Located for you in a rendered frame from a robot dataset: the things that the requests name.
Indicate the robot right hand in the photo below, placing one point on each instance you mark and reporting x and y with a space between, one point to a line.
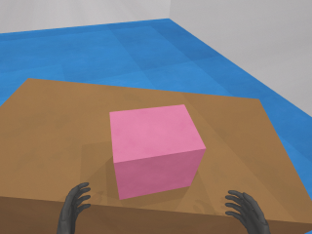
250 214

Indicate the carton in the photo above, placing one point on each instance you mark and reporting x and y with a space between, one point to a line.
154 149

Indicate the pedestal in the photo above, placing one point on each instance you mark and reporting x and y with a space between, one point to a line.
55 135

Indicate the robot left hand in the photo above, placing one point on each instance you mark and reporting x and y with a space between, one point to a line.
69 212

